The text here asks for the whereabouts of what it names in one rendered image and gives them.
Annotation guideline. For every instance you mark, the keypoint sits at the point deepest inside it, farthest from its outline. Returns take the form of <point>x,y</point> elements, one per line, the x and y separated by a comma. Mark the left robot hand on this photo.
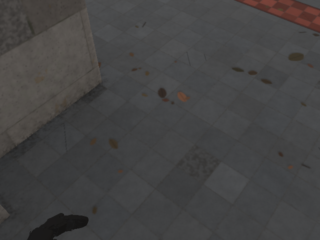
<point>57,225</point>

